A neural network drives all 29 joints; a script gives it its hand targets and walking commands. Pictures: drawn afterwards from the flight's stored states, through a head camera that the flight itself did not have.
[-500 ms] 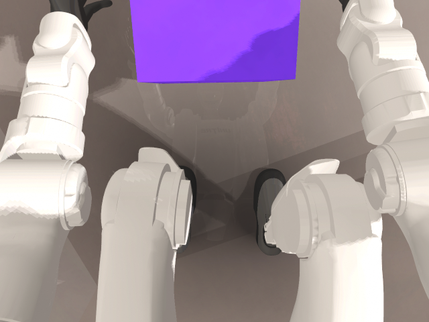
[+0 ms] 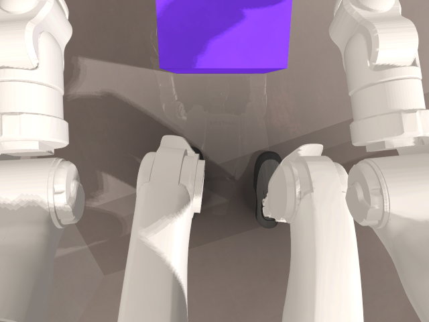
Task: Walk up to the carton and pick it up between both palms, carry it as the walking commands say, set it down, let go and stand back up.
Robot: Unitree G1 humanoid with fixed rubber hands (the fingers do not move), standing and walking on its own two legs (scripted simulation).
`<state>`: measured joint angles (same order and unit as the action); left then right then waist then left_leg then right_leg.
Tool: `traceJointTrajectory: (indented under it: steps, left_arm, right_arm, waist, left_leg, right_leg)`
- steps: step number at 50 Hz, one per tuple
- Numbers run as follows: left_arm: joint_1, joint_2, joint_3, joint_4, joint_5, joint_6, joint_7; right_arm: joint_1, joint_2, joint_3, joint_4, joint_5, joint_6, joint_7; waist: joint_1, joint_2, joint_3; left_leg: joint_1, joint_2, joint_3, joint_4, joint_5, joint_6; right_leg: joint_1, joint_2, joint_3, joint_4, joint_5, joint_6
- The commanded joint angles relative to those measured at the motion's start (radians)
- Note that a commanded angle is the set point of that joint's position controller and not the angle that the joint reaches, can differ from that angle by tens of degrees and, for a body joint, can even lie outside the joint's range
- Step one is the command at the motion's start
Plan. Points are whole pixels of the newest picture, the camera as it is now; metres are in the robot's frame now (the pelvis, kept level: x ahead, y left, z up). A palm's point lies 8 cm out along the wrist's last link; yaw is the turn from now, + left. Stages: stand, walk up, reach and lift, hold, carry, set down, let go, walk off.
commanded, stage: set down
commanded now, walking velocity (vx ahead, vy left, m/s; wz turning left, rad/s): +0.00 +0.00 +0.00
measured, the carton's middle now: (222, 3) +0.56 +0.05 -0.33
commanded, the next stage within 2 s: let go in 0.90 s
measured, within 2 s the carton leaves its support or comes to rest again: neither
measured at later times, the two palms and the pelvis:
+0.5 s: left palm out of the picture +0.52 +0.26 -0.01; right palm out of the picture +0.56 -0.13 +0.00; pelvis +0.00 +0.00 +0.12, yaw +0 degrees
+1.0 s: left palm out of the picture +0.53 +0.26 +0.10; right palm out of the picture +0.55 -0.14 +0.09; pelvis +0.02 +0.00 +0.24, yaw +1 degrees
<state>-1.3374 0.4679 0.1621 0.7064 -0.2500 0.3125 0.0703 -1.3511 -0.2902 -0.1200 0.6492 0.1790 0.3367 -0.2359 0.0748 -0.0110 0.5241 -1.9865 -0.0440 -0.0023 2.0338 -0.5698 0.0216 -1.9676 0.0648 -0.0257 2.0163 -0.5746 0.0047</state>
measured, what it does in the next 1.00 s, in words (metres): rises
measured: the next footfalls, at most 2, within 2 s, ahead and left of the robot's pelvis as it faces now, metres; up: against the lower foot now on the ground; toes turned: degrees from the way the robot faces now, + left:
none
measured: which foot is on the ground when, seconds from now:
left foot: down 0.00-1.00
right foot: down 0.00-1.00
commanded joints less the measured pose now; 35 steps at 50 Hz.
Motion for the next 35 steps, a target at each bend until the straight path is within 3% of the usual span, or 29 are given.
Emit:
traceJointTrajectory:
  steps: [1, 5, 9, 14, 21, 28, 35]
  left_arm:
    - [-0.402, 0.211, 0.025, -0.232, -0.022, -0.013, -0.007]
    - [-0.380, 0.233, 0.037, -0.282, -0.019, 0.029, 0.000]
    - [-0.370, 0.255, 0.062, -0.344, -0.001, 0.065, 0.005]
    - [-0.346, 0.288, 0.081, -0.416, 0.003, 0.092, 0.004]
    - [-0.336, 0.311, 0.075, -0.452, -0.013, 0.106, -0.016]
    - [-0.305, 0.297, 0.065, -0.376, -0.015, 0.092, -0.046]
    - [-0.280, 0.285, 0.092, -0.297, 0.020, 0.044, -0.076]
  right_arm:
    - [-0.383, -0.207, -0.061, -0.270, -0.025, -0.021, -0.007]
    - [-0.371, -0.210, -0.052, -0.321, -0.002, 0.022, 0.004]
    - [-0.371, -0.199, -0.038, -0.374, 0.021, 0.065, 0.014]
    - [-0.355, -0.212, -0.037, -0.434, 0.030, 0.101, 0.023]
    - [-0.326, -0.221, -0.044, -0.444, 0.016, 0.126, 0.027]
    - [-0.291, -0.219, -0.061, -0.409, -0.006, 0.114, 0.033]
    - [-0.251, -0.183, -0.068, -0.367, -0.042, 0.071, 0.042]
  waist:
    - [-0.040, 0.052, -2.176]
    - [-0.024, 0.043, -2.272]
    - [0.017, 0.051, -2.329]
    - [0.030, 0.060, -2.367]
    - [0.001, 0.067, -2.371]
    - [-0.032, 0.069, -2.290]
    - [-0.030, 0.057, -2.184]
  left_leg:
    - [0.932, 0.003, 0.006, -0.267, 0.555, -0.038]
    - [1.051, -0.001, -0.002, -0.327, 0.588, -0.038]
    - [1.132, -0.005, -0.001, -0.391, 0.607, -0.040]
    - [1.220, -0.010, -0.016, -0.469, 0.649, -0.037]
    - [1.297, -0.011, -0.028, -0.596, 0.645, -0.042]
    - [1.362, -0.008, -0.029, -0.733, 0.653, -0.047]
    - [1.382, -0.013, -0.021, -0.874, 0.657, -0.038]
  right_leg:
    - [0.688, 0.036, -0.032, -0.226, 0.330, -0.022]
    - [0.719, 0.042, -0.040, -0.288, 0.313, -0.023]
    - [0.761, 0.044, -0.036, -0.357, 0.313, -0.021]
    - [0.818, 0.049, -0.020, -0.444, 0.340, -0.021]
    - [0.963, 0.039, -0.006, -0.563, 0.391, -0.013]
    - [1.110, 0.033, 0.015, -0.705, 0.441, -0.010]
    - [1.290, 0.026, 0.041, -0.837, 0.520, -0.004]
